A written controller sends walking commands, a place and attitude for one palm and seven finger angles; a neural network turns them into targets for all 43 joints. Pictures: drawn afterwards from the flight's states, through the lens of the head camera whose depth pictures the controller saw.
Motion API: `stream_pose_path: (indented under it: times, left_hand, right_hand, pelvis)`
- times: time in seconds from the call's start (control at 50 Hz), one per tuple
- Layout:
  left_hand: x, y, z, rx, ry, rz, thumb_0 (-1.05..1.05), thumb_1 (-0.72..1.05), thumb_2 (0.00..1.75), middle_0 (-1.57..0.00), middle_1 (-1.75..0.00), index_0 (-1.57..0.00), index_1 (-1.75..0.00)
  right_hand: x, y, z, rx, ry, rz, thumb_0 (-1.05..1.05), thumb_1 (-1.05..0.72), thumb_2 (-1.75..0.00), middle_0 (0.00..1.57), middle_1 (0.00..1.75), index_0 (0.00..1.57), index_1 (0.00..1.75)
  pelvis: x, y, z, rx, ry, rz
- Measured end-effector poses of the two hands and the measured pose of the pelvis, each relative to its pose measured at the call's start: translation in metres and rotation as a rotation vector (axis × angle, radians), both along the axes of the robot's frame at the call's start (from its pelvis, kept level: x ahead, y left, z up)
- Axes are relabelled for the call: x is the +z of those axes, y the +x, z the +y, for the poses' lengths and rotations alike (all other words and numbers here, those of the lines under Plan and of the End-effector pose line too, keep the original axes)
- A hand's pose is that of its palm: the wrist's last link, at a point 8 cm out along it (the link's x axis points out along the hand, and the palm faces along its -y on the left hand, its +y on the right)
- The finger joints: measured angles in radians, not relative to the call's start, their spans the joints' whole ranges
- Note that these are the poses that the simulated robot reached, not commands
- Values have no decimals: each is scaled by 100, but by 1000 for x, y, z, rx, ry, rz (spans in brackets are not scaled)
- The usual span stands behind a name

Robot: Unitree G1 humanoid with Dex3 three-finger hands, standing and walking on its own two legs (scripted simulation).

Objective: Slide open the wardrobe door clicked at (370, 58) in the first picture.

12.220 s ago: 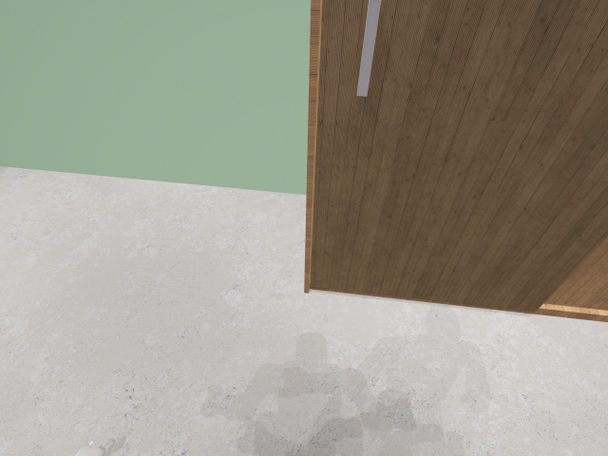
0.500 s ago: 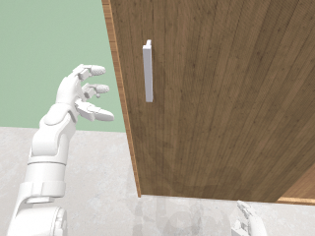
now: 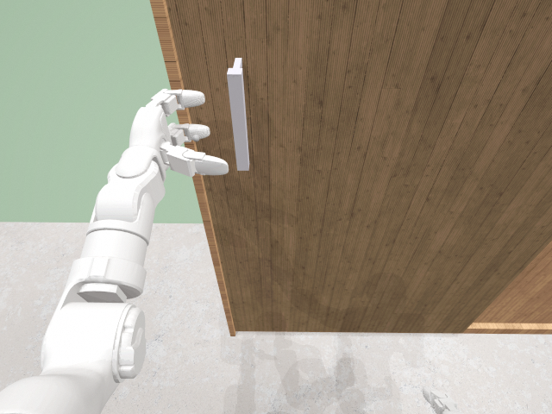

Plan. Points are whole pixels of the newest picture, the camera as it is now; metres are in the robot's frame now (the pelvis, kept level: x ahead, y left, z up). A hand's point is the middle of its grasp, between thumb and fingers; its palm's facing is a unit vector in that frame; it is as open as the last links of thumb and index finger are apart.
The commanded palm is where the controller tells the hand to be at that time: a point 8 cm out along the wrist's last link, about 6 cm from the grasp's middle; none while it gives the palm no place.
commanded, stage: move the hooked fingers beside the handle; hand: left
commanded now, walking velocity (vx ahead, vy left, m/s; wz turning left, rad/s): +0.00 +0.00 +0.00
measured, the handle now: (240, 117) +0.52 +0.08 +0.19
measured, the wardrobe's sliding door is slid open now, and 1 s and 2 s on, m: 0.00 0.00 0.00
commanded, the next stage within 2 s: feel for the door with the fingertips in 0.96 s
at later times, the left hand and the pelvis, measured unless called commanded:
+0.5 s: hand (191, 143) +0.43 +0.14 +0.20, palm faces +0.07 -1.00 -0.03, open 14.0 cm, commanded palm +0.42 +0.18 +0.20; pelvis +0.00 +0.00 +0.00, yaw -1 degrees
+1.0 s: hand (205, 136) +0.46 +0.12 +0.19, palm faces +0.05 -1.00 -0.03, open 14.0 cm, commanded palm +0.43 +0.17 +0.19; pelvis -0.01 +0.00 +0.00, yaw -1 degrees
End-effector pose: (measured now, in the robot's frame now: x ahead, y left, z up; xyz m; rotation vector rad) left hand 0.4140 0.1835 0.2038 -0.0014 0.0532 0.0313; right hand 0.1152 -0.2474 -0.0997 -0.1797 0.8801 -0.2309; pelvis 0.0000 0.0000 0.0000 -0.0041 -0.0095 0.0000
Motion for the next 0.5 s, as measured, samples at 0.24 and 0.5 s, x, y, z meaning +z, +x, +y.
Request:
stream_pose_path:
  times: [0.24,0.5]
  left_hand:
    - [4,27,-21,0,-1,-63,-1,-50,30,-30,-120,-30,-120]
    - [-8,-4,6,34,33,-84,-1,-50,30,-30,-120,-30,-120]
  right_hand:
    - [-12,-47,-8,-65,11,103,1,-90,-90,20,30,20,30]
    - [-6,-38,-12,-69,4,64,1,-90,-90,20,30,20,30]
  pelvis:
    - [0,2,1,-22,2,41]
    - [1,3,-1,-25,-3,9]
